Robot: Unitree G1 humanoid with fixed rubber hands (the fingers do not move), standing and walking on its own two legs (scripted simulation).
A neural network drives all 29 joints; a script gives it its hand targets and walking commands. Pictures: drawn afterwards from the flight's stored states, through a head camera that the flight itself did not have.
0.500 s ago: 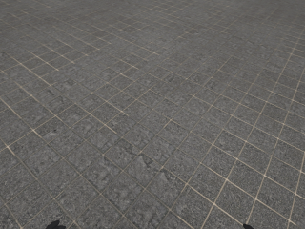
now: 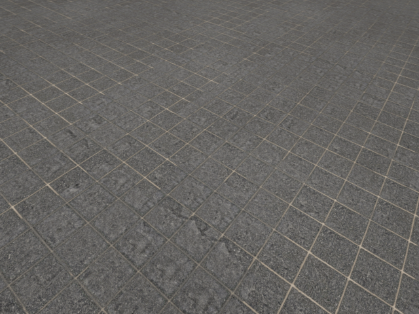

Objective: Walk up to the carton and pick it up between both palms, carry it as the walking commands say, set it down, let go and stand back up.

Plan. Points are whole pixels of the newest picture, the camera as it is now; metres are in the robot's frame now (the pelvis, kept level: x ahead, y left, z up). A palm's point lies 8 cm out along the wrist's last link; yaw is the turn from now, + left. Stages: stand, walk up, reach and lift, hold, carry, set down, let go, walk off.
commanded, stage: stand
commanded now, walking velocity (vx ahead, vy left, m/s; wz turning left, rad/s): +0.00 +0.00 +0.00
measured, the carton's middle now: out of the picture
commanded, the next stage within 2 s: walk up in 0.06 s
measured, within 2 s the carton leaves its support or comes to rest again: neither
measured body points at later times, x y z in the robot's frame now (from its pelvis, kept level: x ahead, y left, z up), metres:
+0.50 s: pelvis -0.02 +0.02 -0.03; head +0.01 +0.05 +0.42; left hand +0.06 +0.30 -0.17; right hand +0.07 -0.25 -0.15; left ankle +0.00 +0.11 -0.74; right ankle +0.01 -0.11 -0.74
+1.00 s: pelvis -0.07 -0.04 +0.00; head -0.01 -0.04 +0.44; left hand -0.04 +0.25 -0.12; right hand +0.10 -0.27 -0.15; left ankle -0.04 +0.09 -0.70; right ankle -0.03 -0.13 -0.74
